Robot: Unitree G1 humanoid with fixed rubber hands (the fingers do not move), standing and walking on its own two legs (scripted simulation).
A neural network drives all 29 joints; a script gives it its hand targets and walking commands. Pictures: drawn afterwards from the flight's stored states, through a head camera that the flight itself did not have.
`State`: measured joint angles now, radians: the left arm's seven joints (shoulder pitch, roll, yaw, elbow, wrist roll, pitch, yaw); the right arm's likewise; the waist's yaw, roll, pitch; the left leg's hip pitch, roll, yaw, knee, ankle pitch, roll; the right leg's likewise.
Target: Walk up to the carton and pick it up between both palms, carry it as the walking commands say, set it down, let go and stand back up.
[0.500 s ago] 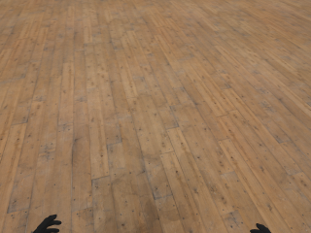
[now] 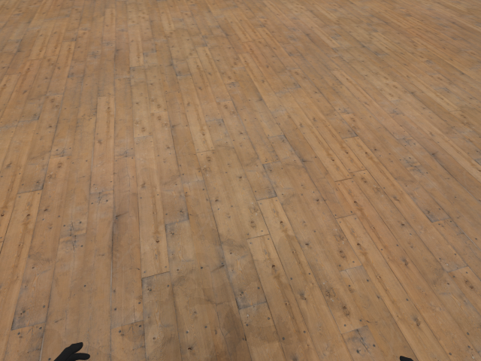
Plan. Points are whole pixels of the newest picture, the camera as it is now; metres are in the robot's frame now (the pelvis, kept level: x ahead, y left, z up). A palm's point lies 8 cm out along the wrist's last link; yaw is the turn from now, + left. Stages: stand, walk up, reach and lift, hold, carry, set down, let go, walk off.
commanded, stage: stand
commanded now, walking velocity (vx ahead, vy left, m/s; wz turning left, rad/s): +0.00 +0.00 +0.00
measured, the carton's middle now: out of the picture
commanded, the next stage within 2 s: walk up in 0.26 s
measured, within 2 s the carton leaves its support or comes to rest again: neither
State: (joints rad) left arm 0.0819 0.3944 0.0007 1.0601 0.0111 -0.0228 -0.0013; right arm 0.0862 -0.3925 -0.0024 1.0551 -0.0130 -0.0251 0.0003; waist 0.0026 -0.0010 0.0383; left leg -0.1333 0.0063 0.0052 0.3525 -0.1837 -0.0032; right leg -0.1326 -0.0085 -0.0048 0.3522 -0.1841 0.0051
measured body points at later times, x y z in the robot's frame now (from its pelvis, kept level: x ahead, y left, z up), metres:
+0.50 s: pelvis +0.00 +0.00 +0.00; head +0.02 +0.00 +0.45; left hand +0.12 +0.32 -0.12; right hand +0.11 -0.32 -0.12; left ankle +0.01 +0.12 -0.75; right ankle +0.01 -0.12 -0.74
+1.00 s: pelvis -0.04 +0.03 +0.00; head +0.02 +0.04 +0.44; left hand +0.17 +0.25 -0.14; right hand -0.06 -0.26 -0.13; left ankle -0.01 +0.12 -0.75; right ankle -0.07 -0.10 -0.67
